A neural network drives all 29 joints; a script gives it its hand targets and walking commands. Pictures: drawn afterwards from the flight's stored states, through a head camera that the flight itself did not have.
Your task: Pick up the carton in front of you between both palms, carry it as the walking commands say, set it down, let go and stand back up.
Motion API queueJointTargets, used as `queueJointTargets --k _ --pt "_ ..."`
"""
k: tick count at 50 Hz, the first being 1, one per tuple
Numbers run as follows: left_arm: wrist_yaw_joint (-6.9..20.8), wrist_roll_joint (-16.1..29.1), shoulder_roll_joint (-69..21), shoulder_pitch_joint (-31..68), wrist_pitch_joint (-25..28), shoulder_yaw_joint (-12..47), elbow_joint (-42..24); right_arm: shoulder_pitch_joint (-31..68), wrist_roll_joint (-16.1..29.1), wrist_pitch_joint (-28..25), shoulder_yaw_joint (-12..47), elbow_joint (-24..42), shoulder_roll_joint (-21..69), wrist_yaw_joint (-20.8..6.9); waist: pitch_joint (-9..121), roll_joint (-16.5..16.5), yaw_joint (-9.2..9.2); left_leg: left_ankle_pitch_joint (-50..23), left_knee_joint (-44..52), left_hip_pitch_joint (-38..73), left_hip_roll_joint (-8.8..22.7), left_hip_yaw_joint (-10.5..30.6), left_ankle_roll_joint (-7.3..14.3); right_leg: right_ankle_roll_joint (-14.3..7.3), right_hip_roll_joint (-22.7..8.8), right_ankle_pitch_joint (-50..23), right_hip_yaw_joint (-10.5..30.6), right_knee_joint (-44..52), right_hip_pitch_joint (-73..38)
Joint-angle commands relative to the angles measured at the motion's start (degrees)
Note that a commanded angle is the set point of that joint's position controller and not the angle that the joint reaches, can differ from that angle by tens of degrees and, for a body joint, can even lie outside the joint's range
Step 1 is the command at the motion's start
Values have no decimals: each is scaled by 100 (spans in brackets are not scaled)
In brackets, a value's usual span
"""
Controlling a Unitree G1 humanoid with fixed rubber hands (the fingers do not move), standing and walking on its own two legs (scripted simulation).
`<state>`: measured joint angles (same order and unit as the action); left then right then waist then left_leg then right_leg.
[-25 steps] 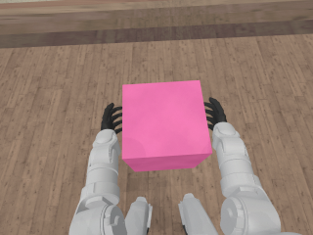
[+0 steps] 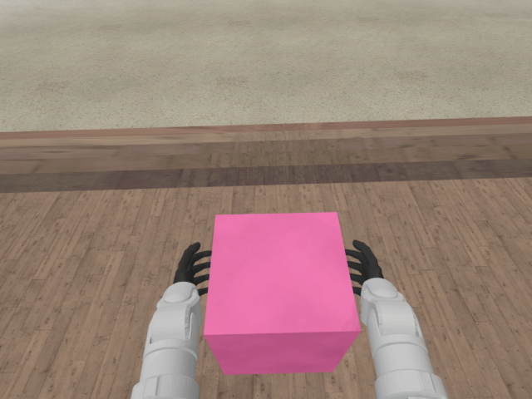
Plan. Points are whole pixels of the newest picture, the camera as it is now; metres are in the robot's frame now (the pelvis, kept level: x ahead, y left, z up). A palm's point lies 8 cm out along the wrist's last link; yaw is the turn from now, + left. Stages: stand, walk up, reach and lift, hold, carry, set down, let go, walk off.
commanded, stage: reach and lift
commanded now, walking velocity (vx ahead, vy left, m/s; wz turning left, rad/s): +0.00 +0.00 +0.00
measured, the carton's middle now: (277, 298) +0.31 +0.00 -0.06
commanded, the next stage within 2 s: hold in 1.04 s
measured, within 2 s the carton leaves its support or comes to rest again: neither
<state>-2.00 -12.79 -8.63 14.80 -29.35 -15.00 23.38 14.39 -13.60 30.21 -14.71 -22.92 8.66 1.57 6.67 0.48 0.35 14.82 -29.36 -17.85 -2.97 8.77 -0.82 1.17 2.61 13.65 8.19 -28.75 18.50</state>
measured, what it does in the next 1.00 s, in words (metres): stands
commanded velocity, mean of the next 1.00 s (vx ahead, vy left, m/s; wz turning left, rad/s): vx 0.00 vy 0.00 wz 0.00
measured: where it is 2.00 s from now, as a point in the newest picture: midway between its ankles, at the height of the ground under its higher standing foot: outside the picture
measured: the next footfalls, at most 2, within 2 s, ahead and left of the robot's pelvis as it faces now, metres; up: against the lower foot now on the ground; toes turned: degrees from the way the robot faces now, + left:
none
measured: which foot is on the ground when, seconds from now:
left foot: down 0.00-1.00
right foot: down 0.00-1.00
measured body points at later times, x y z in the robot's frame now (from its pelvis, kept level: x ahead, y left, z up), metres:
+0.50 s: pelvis -0.01 +0.00 +0.00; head -0.04 -0.01 +0.45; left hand +0.30 +0.15 +0.03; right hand +0.30 -0.15 +0.02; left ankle +0.00 +0.13 -0.74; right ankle +0.01 -0.13 -0.74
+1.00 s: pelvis +0.00 +0.00 +0.01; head -0.04 +0.00 +0.46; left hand +0.30 +0.15 +0.04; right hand +0.30 -0.15 +0.03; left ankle +0.00 +0.13 -0.74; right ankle +0.01 -0.13 -0.74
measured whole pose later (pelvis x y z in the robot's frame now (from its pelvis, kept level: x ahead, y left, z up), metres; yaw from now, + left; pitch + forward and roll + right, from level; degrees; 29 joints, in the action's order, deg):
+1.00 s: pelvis +0.00 +0.00 +0.01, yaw +0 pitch -5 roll +0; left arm -0.3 -16.1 -8.8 15.5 -39.2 -13.7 17.7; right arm 14.9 -16.0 40.1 -13.1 -17.1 8.7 0.2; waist 1.0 0.3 0.2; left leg 12.4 -22.2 -5.0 -2.2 8.1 -0.5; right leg 1.0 2.0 11.3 7.8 -21.6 5.6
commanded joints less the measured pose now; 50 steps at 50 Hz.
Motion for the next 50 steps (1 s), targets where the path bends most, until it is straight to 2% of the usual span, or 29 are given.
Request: queueJointTargets --k 1,6,9,16,23,37,50 --pt "1516 1043 -5712 2489 -244 3288 83 2743 1156 132 3345 165 5502 -1494 1089 21 6 -1425 646 855 -266 -379 -51 -32 298 -1342 -429 535 -1131" --pt "1625 849 -5570 2752 -442 2819 312 2940 964 348 2865 -61 5414 -1564 351 8 13 -468 814 642 -207 -415 5 -91 261 -402 -475 693 -990" --pt "1685 856 -5676 3172 -423 2767 314 3361 971 339 2845 -73 5536 -1627 441 -1 6 -228 752 641 -194 -448 31 -101 247 -173 -499 643 -993" --pt "1710 913 -5753 3565 -417 2878 228 3759 1050 333 2997 -7 5688 -1647 859 -36 -10 -323 691 797 -213 -490 59 -72 248 -325 -511 587 -1220" --pt "1702 876 -5612 3413 -490 2865 150 3563 1015 417 2979 43 5619 -1600 868 -51 -18 -581 771 934 -245 -525 43 -34 247 -626 -493 691 -1388" --pt "1659 1038 -5536 2831 -675 3116 -411 2982 1163 599 3165 561 5502 -1556 918 -36 -11 -1448 911 1343 -286 -486 -19 5 299 -1457 -455 832 -1721" --pt "1622 1130 -5536 2714 -866 3209 -670 2910 1231 767 3227 841 5357 -1572 766 6 -7 -1560 1002 1506 -273 -449 -51 -13 331 -1425 -462 918 -1750"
